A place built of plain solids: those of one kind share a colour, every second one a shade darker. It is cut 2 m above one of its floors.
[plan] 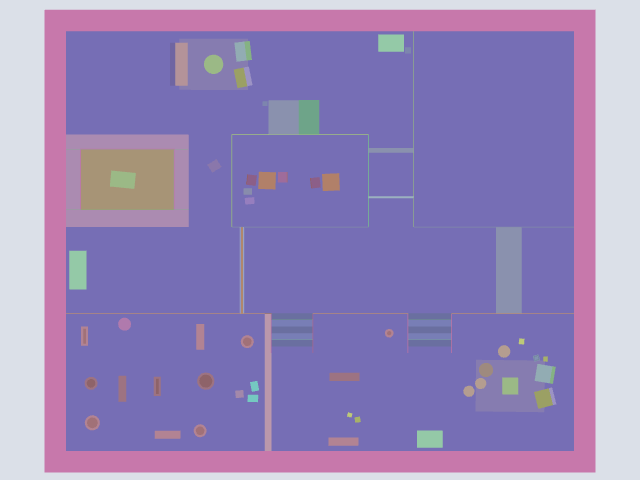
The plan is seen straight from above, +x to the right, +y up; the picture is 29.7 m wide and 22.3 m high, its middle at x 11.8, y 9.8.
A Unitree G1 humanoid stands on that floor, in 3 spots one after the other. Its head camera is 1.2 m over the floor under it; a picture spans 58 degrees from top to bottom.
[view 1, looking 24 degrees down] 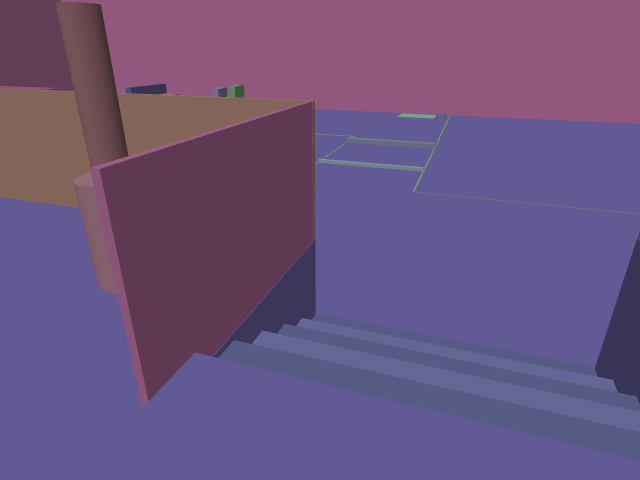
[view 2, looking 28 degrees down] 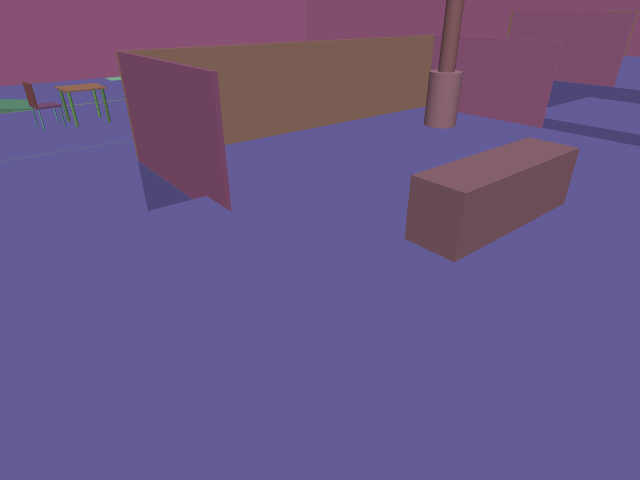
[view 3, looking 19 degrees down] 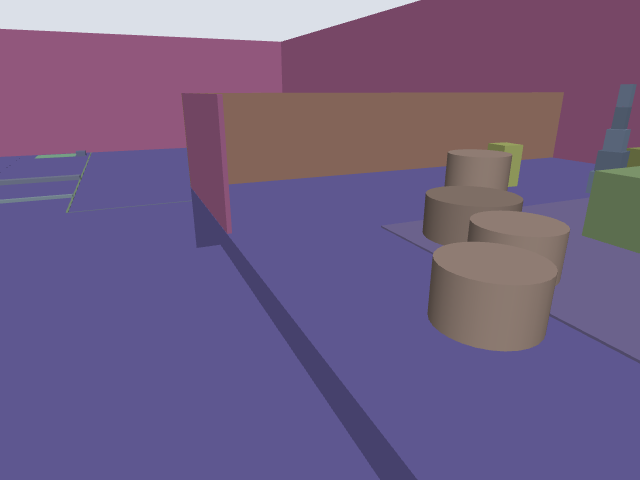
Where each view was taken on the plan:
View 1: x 16.90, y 3.60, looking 109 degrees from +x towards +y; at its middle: floor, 5.24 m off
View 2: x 10.24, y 2.04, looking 51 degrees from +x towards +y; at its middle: floor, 2.81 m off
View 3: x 17.28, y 1.44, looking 66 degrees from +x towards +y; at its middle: floor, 3.13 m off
